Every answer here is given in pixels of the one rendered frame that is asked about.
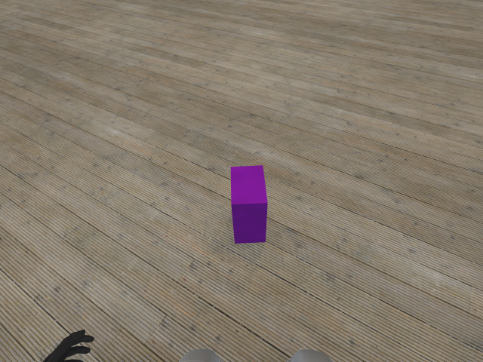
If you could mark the robot left hand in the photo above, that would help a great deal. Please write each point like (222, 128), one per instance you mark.
(64, 349)

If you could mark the carton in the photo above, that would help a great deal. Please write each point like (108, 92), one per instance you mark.
(249, 204)

